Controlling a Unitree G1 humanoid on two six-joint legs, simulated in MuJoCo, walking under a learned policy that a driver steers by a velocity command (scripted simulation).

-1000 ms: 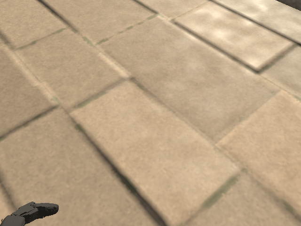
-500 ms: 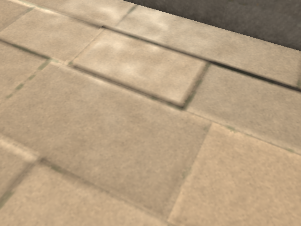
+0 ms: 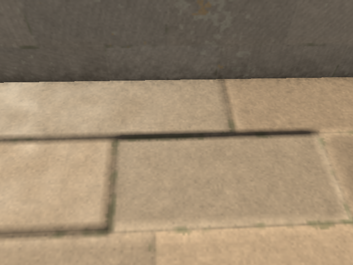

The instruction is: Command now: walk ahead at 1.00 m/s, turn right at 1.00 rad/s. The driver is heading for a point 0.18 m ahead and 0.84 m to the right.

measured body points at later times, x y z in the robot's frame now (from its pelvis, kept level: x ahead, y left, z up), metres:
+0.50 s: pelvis +0.47 +0.03 +0.01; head +0.48 +0.01 +0.46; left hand +0.79 +0.17 -0.05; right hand +0.31 -0.23 -0.11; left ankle +0.43 +0.18 -0.72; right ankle +0.49 -0.08 -0.63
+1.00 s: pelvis +0.85 -0.24 +0.01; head +0.87 -0.27 +0.46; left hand +1.08 -0.06 -0.11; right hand +0.78 -0.57 -0.08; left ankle +1.12 -0.28 -0.68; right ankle +0.75 -0.16 -0.71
